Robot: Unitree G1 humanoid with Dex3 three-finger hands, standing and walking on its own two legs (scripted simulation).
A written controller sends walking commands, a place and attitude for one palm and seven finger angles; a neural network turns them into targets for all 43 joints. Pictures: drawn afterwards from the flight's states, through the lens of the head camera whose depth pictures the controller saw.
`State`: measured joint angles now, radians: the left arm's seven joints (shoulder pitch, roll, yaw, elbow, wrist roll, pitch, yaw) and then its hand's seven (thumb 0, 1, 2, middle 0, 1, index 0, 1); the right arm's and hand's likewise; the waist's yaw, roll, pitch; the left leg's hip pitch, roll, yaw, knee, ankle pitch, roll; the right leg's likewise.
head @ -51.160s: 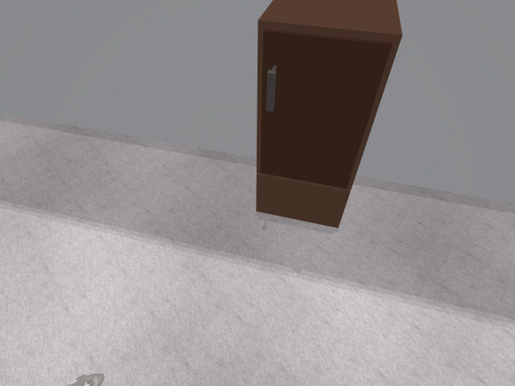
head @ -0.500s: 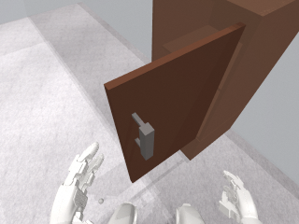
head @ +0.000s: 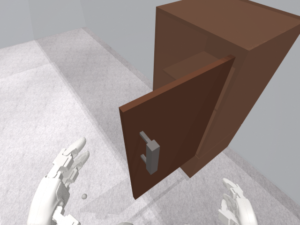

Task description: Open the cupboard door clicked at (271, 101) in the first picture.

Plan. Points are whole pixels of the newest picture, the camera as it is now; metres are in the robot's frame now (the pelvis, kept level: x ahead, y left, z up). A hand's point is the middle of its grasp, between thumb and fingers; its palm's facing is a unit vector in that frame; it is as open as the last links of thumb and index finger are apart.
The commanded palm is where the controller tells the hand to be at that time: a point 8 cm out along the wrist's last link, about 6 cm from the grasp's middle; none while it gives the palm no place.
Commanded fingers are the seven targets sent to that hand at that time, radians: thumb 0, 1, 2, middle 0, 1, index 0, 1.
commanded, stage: draw the hand back to the body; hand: left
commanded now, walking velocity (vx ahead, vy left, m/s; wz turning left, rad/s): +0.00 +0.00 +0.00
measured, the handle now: (147, 152) +0.31 +0.03 +0.03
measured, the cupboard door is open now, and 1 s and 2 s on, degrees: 89 89 89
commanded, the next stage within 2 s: step back with the hand held close in 1.08 s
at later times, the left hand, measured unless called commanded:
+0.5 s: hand (32, 152) +0.21 +0.23 +0.19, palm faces +0.36 -0.83 -0.42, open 11.5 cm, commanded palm +0.16 +0.27 +0.22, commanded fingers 0.00 0.58 0.76 -0.19 -0.30 -0.19 -0.30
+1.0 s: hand (17, 133) +0.22 +0.24 +0.23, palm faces +0.43 -0.81 -0.40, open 7.5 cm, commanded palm +0.17 +0.28 +0.25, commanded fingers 0.00 0.90 0.90 -0.20 -0.30 -0.20 -0.30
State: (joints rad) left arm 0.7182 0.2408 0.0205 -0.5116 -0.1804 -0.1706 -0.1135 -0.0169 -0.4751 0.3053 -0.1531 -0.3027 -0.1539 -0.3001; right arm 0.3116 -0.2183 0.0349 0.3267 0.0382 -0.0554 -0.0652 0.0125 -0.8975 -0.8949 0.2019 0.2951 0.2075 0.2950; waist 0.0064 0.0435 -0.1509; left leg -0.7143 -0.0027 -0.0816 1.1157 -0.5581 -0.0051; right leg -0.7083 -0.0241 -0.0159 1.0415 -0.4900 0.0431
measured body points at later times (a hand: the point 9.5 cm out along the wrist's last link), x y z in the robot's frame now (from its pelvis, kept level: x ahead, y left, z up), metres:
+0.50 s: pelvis +0.03 +0.00 +0.05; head +0.00 -0.02 +0.50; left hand +0.18 +0.27 +0.22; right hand +0.22 -0.21 -0.01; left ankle +0.00 +0.12 -0.66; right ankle +0.02 -0.15 -0.66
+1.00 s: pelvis +0.03 -0.01 +0.07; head +0.01 -0.03 +0.52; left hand +0.19 +0.28 +0.25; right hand +0.21 -0.24 -0.01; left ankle +0.00 +0.12 -0.66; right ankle +0.02 -0.15 -0.66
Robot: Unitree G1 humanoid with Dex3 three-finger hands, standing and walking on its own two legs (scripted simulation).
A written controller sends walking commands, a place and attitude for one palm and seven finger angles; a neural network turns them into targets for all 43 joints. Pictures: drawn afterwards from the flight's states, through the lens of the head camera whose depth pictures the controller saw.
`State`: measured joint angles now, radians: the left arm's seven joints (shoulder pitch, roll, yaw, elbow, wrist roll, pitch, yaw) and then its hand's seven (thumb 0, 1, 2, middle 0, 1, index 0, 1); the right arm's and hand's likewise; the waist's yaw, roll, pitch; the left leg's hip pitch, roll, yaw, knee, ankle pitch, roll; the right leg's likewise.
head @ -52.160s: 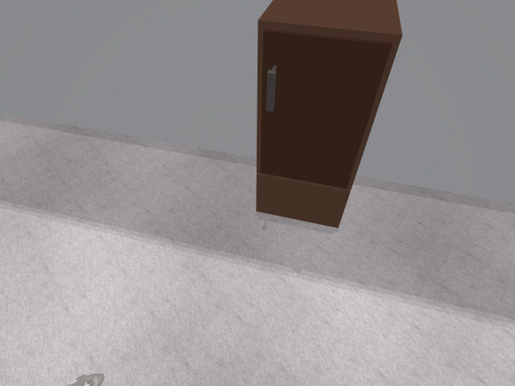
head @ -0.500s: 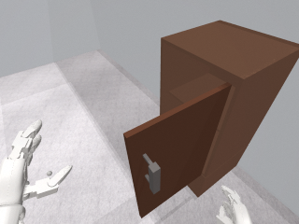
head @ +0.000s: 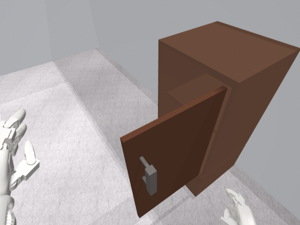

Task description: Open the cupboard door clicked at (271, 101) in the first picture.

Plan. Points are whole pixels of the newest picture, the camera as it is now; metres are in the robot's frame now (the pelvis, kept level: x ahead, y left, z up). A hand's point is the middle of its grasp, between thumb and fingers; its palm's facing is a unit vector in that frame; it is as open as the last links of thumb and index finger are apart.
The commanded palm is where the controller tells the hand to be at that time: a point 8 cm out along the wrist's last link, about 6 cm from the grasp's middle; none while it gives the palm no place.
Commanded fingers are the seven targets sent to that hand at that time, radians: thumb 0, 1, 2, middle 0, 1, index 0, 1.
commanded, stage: draw the hand back to the body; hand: left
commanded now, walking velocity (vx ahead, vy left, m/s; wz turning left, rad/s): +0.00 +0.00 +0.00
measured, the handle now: (147, 175) +0.28 +0.05 -0.05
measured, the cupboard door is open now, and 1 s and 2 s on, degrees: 89 89 89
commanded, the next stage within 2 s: step back with the hand held close in 0.08 s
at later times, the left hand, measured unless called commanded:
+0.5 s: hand (28, 172) +0.16 +0.26 +0.15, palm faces +0.35 -0.79 -0.51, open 7.4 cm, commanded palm +0.10 +0.31 +0.18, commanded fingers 0.00 0.90 0.90 -0.20 -0.30 -0.20 -0.30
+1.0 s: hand out of the picture +0.07 +0.28 +0.16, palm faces +0.45 -0.77 -0.45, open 7.4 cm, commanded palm +0.01 +0.32 +0.18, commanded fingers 0.00 0.90 0.90 -0.20 -0.30 -0.20 -0.30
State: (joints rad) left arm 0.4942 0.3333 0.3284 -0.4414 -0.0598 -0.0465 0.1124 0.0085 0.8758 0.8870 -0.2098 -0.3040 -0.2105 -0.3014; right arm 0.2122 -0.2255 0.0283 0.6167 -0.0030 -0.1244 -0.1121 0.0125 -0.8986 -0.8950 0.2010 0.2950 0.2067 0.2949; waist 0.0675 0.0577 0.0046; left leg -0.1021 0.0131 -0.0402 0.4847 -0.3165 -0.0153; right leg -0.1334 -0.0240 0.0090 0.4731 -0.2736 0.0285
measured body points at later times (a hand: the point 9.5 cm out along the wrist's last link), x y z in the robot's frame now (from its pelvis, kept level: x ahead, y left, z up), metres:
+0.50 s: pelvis -0.04 +0.01 +0.00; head -0.01 +0.00 +0.45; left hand +0.14 +0.30 +0.18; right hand +0.15 -0.23 -0.08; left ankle -0.03 +0.13 -0.74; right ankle -0.01 -0.14 -0.74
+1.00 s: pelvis -0.13 +0.02 -0.01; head -0.11 +0.04 +0.44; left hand +0.04 +0.32 +0.19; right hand +0.04 -0.23 -0.09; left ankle -0.03 +0.13 -0.74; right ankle -0.02 -0.14 -0.73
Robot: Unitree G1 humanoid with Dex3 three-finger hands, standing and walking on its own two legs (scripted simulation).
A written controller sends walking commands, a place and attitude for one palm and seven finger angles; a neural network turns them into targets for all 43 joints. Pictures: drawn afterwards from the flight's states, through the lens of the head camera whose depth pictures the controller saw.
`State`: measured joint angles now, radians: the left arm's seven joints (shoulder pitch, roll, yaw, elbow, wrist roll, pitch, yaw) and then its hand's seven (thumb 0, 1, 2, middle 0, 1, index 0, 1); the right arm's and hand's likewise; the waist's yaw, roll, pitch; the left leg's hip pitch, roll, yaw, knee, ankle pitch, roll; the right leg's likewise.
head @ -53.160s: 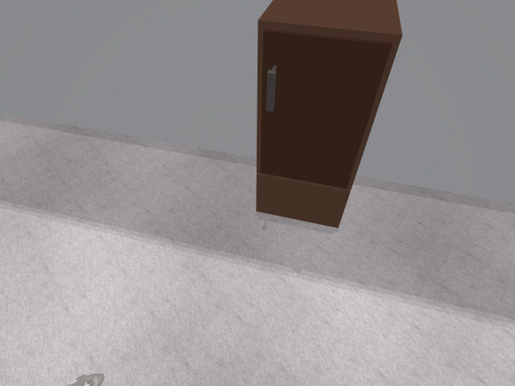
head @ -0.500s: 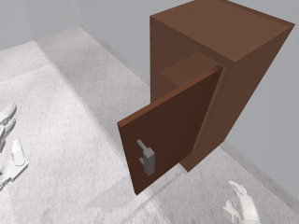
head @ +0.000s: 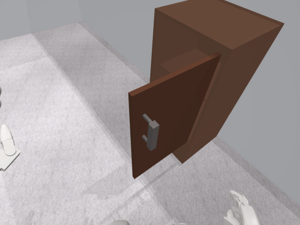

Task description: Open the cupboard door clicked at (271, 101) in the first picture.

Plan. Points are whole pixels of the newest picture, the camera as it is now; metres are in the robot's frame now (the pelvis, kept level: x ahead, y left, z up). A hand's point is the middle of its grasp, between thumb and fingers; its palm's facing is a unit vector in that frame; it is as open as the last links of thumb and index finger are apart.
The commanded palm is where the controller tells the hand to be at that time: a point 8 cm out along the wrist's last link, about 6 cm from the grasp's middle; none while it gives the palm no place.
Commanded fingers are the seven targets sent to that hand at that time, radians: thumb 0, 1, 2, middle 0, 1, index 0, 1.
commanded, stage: step back with the hand held close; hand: left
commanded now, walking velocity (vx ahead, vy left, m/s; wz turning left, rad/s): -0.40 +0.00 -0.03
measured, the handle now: (148, 132) +0.41 +0.03 -0.03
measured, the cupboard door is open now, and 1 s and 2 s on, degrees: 89 89 89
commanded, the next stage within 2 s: stop stepping back and stand still in 0.18 s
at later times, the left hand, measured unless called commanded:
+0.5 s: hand out of the picture +0.08 +0.29 +0.19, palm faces +0.51 -0.73 -0.46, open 7.4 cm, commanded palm +0.01 +0.31 +0.19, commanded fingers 0.00 0.90 0.90 -0.20 -0.30 -0.20 -0.30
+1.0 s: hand out of the picture +0.05 +0.26 +0.19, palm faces +0.34 -0.77 -0.54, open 7.4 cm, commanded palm -0.01 +0.31 +0.19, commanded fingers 0.00 0.90 0.90 -0.20 -0.30 -0.20 -0.30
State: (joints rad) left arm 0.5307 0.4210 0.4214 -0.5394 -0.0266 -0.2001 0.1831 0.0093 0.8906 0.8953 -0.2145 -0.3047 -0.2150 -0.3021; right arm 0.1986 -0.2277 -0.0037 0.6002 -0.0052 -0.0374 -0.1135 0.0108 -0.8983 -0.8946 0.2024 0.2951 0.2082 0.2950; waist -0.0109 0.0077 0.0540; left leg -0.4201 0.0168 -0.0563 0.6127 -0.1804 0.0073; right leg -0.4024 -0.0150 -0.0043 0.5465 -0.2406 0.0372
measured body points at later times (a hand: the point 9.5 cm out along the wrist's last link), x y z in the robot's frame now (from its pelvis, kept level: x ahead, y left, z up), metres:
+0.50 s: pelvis -0.10 +0.00 +0.01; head -0.09 +0.03 +0.46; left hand +0.05 +0.33 +0.22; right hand +0.12 -0.20 -0.04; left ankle +0.07 +0.11 -0.72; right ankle -0.14 -0.11 -0.71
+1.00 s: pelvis -0.14 +0.00 +0.01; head -0.13 +0.03 +0.46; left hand +0.03 +0.30 +0.22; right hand -0.01 -0.21 -0.08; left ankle -0.16 +0.12 -0.73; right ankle -0.10 -0.09 -0.70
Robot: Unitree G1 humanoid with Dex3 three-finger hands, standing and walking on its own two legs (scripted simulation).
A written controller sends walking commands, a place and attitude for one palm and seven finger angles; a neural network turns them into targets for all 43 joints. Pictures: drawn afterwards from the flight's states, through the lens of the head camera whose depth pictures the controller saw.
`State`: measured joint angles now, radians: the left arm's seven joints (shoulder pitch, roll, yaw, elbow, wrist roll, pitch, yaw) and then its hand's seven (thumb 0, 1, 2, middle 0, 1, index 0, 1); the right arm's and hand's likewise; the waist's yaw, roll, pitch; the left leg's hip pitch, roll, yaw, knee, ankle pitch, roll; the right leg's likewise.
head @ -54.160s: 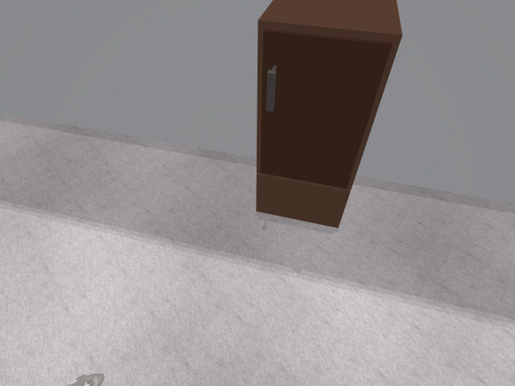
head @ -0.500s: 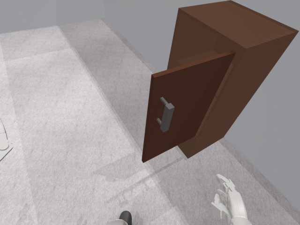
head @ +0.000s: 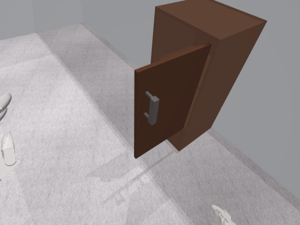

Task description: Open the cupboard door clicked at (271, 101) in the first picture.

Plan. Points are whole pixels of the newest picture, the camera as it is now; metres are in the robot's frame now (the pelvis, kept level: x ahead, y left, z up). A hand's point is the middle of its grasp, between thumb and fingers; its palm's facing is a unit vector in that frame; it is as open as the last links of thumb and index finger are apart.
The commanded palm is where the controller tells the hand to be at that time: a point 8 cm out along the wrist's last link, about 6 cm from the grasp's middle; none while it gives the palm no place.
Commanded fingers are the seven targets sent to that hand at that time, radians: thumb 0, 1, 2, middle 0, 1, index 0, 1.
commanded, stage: stop stepping back and stand still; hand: left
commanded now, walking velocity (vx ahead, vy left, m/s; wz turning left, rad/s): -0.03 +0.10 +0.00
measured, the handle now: (150, 108) +0.55 +0.00 -0.05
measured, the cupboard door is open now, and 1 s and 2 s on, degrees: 89 89 89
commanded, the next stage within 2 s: let the arm hang, fingers relaxed in 0.30 s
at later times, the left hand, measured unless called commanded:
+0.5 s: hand (45, 181) +0.22 +0.25 +0.04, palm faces +0.24 -0.84 -0.49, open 7.4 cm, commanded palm none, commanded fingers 0.00 0.90 0.90 -0.20 -0.30 -0.20 -0.30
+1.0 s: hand out of the picture -0.05 +0.20 -0.17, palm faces +0.04 -0.97 -0.24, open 7.2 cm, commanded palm none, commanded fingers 0.00 0.90 0.90 -0.20 -0.30 -0.20 -0.30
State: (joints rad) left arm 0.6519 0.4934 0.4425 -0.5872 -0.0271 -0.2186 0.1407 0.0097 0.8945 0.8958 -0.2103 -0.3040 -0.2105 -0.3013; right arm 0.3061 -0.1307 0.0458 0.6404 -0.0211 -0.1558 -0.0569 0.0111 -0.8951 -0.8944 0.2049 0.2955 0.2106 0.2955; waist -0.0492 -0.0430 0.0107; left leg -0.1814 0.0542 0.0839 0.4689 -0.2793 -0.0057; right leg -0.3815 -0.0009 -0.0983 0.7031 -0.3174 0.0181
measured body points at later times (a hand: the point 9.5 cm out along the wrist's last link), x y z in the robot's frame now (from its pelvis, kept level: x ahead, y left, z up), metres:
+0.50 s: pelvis +0.00 +0.00 -0.01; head +0.01 -0.03 +0.44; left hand +0.20 +0.29 +0.07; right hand +0.19 -0.27 -0.11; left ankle +0.03 +0.10 -0.74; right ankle +0.01 -0.10 -0.74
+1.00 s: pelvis -0.01 +0.01 +0.00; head +0.00 +0.00 +0.45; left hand -0.05 +0.25 -0.15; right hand -0.01 -0.24 -0.16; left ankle +0.03 +0.10 -0.74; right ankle +0.01 -0.10 -0.74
